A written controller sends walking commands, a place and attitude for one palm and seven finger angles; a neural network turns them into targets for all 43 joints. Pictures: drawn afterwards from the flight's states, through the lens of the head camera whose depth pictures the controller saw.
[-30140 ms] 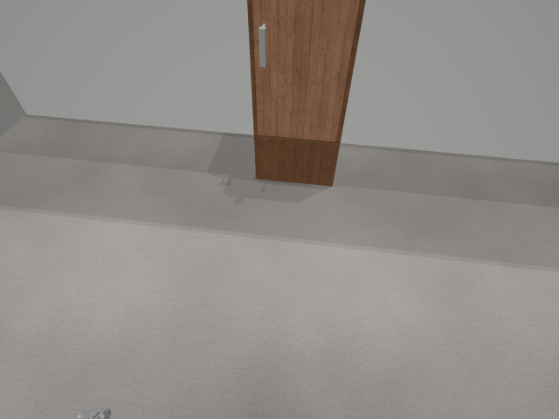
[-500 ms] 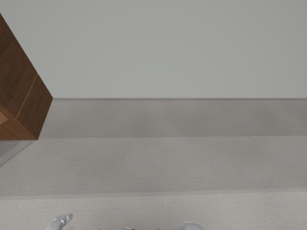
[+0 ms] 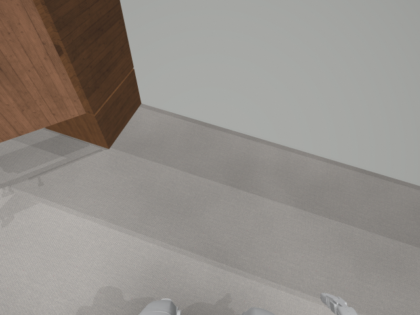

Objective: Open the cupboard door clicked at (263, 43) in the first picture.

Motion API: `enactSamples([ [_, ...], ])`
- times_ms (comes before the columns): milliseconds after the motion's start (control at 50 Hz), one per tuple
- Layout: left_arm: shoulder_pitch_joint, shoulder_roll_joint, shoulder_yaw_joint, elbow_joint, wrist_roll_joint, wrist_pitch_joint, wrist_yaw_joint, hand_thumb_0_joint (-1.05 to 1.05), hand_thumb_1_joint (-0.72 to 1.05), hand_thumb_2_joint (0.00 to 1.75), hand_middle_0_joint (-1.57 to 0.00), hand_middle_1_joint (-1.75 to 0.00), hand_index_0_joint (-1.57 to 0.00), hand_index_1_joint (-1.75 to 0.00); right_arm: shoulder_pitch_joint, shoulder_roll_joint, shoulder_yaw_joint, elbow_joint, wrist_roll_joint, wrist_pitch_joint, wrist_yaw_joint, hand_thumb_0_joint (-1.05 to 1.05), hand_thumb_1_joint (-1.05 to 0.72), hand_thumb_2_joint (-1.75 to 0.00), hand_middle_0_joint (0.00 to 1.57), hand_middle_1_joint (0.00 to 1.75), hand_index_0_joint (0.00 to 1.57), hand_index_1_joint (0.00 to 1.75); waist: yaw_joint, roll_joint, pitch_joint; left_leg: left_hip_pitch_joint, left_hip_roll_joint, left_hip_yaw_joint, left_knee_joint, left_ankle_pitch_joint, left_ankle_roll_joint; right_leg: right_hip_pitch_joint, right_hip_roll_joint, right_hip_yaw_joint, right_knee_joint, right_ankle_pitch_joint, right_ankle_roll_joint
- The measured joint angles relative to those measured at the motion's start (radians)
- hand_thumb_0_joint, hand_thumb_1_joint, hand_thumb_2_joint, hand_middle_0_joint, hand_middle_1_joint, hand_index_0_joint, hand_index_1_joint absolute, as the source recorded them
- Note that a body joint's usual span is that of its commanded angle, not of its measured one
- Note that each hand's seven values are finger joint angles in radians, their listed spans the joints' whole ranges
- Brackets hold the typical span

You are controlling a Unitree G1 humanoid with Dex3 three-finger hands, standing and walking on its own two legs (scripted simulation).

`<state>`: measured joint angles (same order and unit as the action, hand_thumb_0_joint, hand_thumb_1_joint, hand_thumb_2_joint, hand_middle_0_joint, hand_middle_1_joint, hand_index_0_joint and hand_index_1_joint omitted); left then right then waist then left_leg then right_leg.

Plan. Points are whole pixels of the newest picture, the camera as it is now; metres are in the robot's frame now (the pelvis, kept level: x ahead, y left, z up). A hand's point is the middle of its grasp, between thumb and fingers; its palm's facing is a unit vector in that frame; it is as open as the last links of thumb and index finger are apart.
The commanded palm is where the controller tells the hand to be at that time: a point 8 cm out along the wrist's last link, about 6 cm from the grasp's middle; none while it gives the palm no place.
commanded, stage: turn to face it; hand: left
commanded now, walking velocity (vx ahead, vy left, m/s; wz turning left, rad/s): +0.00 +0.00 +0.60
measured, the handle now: out of the picture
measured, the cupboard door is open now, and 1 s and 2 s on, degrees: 51 51 51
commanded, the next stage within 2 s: take the last steps up to it in 0.74 s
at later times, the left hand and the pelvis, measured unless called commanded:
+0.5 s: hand out of the picture +0.05 +0.16 -0.13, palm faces +0.29 -0.92 -0.27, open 7.4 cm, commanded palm none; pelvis +0.02 -0.05 +0.02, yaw +18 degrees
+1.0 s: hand out of the picture -0.02 +0.17 -0.15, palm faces +0.51 -0.83 -0.25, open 7.4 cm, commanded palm none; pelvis +0.03 -0.04 +0.01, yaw +28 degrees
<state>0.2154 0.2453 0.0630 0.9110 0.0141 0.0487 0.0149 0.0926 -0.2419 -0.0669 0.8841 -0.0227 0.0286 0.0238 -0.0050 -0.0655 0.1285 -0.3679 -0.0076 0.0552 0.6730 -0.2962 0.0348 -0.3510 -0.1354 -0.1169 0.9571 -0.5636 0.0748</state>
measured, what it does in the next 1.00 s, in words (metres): steps on the spot, turning left: right foot, then left foot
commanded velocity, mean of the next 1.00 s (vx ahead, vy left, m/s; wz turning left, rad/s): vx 0.05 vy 0.03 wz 0.41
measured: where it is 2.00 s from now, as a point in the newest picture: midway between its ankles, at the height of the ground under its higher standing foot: (158, 295)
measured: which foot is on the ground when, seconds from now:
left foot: down 0.00-0.34, up 0.36-0.66, down 0.68-1.00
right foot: up 0.00-0.32, down 0.34-0.68, up 0.70-1.00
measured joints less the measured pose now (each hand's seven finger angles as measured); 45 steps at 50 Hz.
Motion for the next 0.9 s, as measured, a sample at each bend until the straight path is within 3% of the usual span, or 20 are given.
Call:
enactSamples([
  [40,-0.022,0.016,0.009,0.011,-0.001,0.013,0.004,0.01,0.91,0.90,-0.21,-0.29,-0.20,-0.30,0.008,0.006,0.005,-0.008,-0.003,-0.005,-0.012,0.00,-0.91,-0.90,0.20,0.30,0.20,0.29,0.001,0.007,-0.002,0.002,-0.004,-0.025,-0.017,-0.007,0.006,-0.070,0.030,0.045,0.123,0.015,0.005],
  [100,-0.047,0.029,0.019,0.002,0.002,0.012,-0.003,0.01,0.91,0.90,-0.20,-0.29,-0.20,-0.30,0.024,0.012,0.012,-0.002,-0.005,-0.002,-0.021,0.00,-0.91,-0.90,0.20,0.30,0.21,0.29,0.008,0.020,-0.010,0.023,-0.010,-0.059,-0.083,0.035,-0.004,-0.126,0.048,0.084,0.158,0.097,0.008],
  [200,-0.072,0.030,0.019,-0.028,0.002,0.003,-0.007,0.01,0.91,0.90,-0.20,-0.29,-0.20,-0.30,0.050,0.018,0.014,0.015,-0.007,0.004,-0.018,0.00,-0.90,-0.90,0.20,0.30,0.21,0.29,0.002,0.054,-0.030,0.041,-0.016,-0.118,-0.151,0.079,-0.012,-0.113,0.068,0.113,0.018,0.135,0.007],
  [300,-0.093,0.017,0.010,-0.054,-0.004,-0.012,-0.005,0.00,0.91,0.90,-0.20,-0.29,-0.20,-0.30,0.075,0.020,0.003,0.026,-0.007,0.019,-0.014,0.00,-0.90,-0.90,0.21,0.30,0.21,0.30,-0.017,0.085,-0.042,0.017,-0.027,-0.190,-0.132,0.078,-0.042,-0.001,0.110,0.113,-0.237,0.170,-0.006],
  [340,-0.084,0.013,0.004,-0.069,-0.001,-0.030,-0.003,0.00,0.91,0.90,-0.20,-0.29,-0.20,-0.30,0.088,0.018,-0.004,0.026,0.000,0.027,-0.013,0.00,-0.90,-0.90,0.21,0.30,0.21,0.30,-0.016,0.083,-0.056,-0.016,-0.043,-0.205,-0.079,0.048,-0.053,0.069,0.110,0.108,-0.394,0.230,-0.031],
  [360,-0.083,0.001,0.001,-0.068,0.003,-0.037,0.000,0.00,0.91,0.90,-0.20,-0.29,-0.20,-0.30,0.085,0.010,-0.011,0.032,0.003,0.032,-0.012,0.01,-0.90,-0.90,0.21,0.30,0.21,0.30,-0.016,0.097,-0.051,-0.043,-0.043,-0.204,-0.003,-0.038,-0.058,0.069,0.113,0.095,-0.387,0.236,-0.052],
  [420,-0.065,-0.035,-0.014,-0.063,0.005,-0.042,0.009,0.00,0.91,0.90,-0.20,-0.29,-0.20,-0.30,0.075,-0.011,-0.025,0.047,0.001,0.047,-0.010,0.01,-0.90,-0.90,0.20,0.30,0.21,0.29,-0.023,0.110,-0.034,-0.128,-0.043,-0.142,0.311,-0.170,-0.072,0.101,0.091,0.055,-0.381,0.227,-0.073],
  [480,-0.038,-0.055,-0.023,-0.048,0.005,-0.041,0.010,0.00,0.91,0.90,-0.20,-0.29,-0.20,-0.30,0.065,-0.016,-0.025,0.054,0.002,0.054,-0.003,0.01,-0.91,-0.90,0.20,0.30,0.20,0.29,-0.030,0.090,-0.026,-0.149,-0.015,-0.077,0.429,-0.155,-0.092,0.143,0.063,0.022,-0.418,0.235,-0.072],
  [620,0.017,-0.060,-0.024,-0.009,0.012,-0.048,0.002,0.00,0.90,0.90,-0.21,-0.30,-0.20,-0.30,0.023,0.001,-0.006,0.056,0.009,0.042,0.001,0.01,-0.91,-0.90,0.20,0.30,0.20,0.29,0.000,0.026,-0.014,-0.014,0.011,-0.002,0.111,-0.141,-0.089,0.173,0.010,-0.048,-0.413,0.211,-0.053],
  [660,0.038,-0.049,-0.019,0.006,0.007,-0.046,0.000,0.00,0.90,0.90,-0.21,-0.30,-0.20,-0.30,0.010,0.004,0.003,0.050,0.008,0.029,-0.001,0.01,-0.91,-0.90,0.20,0.30,0.20,0.29,0.009,0.016,-0.016,0.051,0.007,0.012,-0.036,-0.048,-0.076,0.159,-0.001,-0.065,-0.366,0.181,-0.041],
  [680,0.050,-0.044,-0.015,0.012,0.003,-0.042,-0.002,0.00,0.90,0.90,-0.21,-0.30,-0.20,-0.30,0.005,0.002,0.006,0.044,0.005,0.019,-0.001,0.01,-0.91,-0.90,0.20,0.30,0.20,0.29,0.011,0.020,-0.023,0.073,0.011,0.009,-0.092,0.034,-0.045,0.136,-0.003,-0.071,-0.317,0.162,-0.034],
  [720,0.043,-0.021,-0.009,0.034,-0.002,-0.019,0.001,0.00,0.90,0.90,-0.21,-0.30,-0.20,-0.30,-0.010,0.017,0.011,0.037,0.000,0.002,-0.008,0.01,-0.91,-0.90,0.20,0.30,0.20,0.29,0.019,-0.001,-0.015,0.055,-0.001,0.006,-0.055,0.019,-0.003,0.066,0.002,-0.017,-0.149,0.047,-0.017],
  [800,0.017,0.004,0.004,0.067,-0.002,0.012,0.003,0.01,0.91,0.90,-0.20,-0.29,-0.20,-0.30,-0.007,0.038,0.027,0.029,-0.005,-0.008,-0.030,0.00,-0.91,-0.90,0.20,0.30,0.20,0.29,0.027,0.008,-0.021,0.066,0.002,-0.021,-0.086,0.005,-0.003,-0.047,0.048,0.060,0.072,0.037,-0.010],
  [900,-0.004,0.003,0.006,0.057,-0.001,0.003,-0.006,0.01,0.91,0.90,-0.20,-0.29,-0.20,-0.30,0.014,0.050,0.038,0.049,-0.007,-0.008,-0.035,0.00,-0.90,-0.90,0.20,0.30,0.21,0.29,0.030,0.044,-0.036,0.095,0.009,-0.051,-0.161,0.052,-0.010,-0.052,0.065,0.077,-0.019,0.093,-0.013],
])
